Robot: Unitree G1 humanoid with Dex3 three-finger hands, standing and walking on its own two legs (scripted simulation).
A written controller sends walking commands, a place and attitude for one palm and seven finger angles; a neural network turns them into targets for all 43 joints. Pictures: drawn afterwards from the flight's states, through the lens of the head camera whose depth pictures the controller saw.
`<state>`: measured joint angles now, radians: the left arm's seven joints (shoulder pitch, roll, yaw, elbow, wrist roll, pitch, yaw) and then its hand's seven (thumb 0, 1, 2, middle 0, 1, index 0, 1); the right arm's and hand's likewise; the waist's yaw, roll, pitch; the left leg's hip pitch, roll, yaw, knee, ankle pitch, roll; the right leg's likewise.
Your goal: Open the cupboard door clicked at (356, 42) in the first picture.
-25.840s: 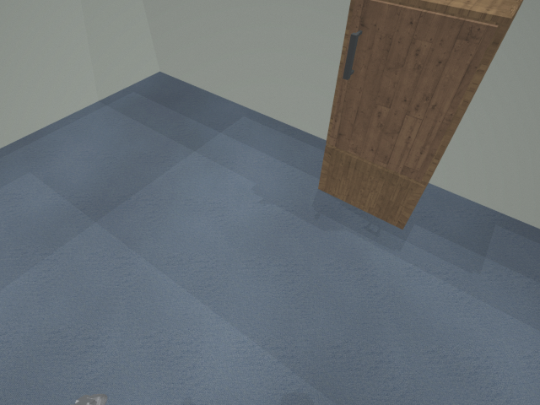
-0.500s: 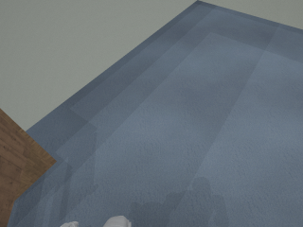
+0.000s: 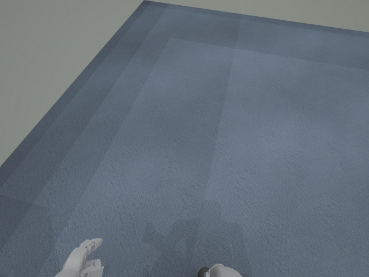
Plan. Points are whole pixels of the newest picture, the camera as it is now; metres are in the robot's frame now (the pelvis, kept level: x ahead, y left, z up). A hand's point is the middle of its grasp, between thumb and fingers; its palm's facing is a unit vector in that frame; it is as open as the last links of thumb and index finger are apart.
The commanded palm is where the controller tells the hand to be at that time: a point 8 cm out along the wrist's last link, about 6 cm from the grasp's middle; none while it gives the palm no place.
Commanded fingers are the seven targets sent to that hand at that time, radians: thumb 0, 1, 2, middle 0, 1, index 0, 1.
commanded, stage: walk to a spot facing it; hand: left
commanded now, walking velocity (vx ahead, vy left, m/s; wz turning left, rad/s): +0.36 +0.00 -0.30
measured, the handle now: out of the picture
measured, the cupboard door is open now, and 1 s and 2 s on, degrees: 42 42 42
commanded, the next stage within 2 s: turn to face it in 0.74 s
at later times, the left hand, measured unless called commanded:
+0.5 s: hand (114, 235) +0.24 +0.19 -0.17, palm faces -0.10 -0.98 -0.17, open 7.4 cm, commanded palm none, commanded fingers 0.00 0.90 0.90 -0.20 -0.30 -0.20 -0.30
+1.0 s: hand (160, 154) +0.49 +0.08 -0.16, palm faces -0.15 -0.97 -0.18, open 7.2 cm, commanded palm none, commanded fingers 0.00 0.90 0.90 -0.20 -0.30 -0.20 -0.30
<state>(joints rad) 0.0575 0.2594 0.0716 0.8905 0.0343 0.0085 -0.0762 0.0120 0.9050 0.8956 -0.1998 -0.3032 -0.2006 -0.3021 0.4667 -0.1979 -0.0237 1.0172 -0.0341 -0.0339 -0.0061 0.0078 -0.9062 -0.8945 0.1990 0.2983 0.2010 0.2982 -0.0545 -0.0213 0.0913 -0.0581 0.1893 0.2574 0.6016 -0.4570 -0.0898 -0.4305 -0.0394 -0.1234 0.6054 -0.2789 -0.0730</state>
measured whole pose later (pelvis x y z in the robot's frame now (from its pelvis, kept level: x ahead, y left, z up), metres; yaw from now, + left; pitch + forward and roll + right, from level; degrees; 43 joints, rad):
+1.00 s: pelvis +0.40 -0.09 +0.02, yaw -10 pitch +0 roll -1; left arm 0.22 0.19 0.06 1.05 0.02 -0.04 0.01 0.00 0.93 0.89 -0.20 -0.30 -0.21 -0.30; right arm 0.27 -0.15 -0.04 1.05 -0.02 -0.02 0.01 0.01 -0.91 -0.90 0.19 0.30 0.20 0.30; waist -0.03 -0.02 0.04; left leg -0.44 0.10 0.11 0.73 -0.27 -0.04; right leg -0.17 -0.02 -0.16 0.44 -0.27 -0.03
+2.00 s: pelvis +0.53 -0.19 +0.00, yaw +27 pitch +1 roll +1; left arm 0.17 0.23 0.06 0.83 0.03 0.02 0.01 0.01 0.90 0.89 -0.20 -0.30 -0.20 -0.30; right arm 0.15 -0.25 -0.08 0.90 -0.02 0.08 0.02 0.01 -0.91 -0.89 0.20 0.30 0.20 0.30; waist -0.01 0.03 0.10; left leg -0.47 -0.01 -0.07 0.92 -0.48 -0.03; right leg -0.33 -0.07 -0.07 0.65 -0.34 0.01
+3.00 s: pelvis +0.59 -0.20 +0.01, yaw +63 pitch +1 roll +0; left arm 0.18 0.26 0.08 0.90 0.02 0.07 0.01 0.01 0.90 0.89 -0.20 -0.30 -0.20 -0.30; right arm 0.13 -0.22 -0.05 0.88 -0.03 0.03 0.01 0.01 -0.91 -0.89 0.20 0.30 0.20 0.30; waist 0.01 -0.06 0.11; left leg -0.32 -0.01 0.01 0.58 -0.29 0.01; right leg -0.46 -0.09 -0.04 1.08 -0.48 0.08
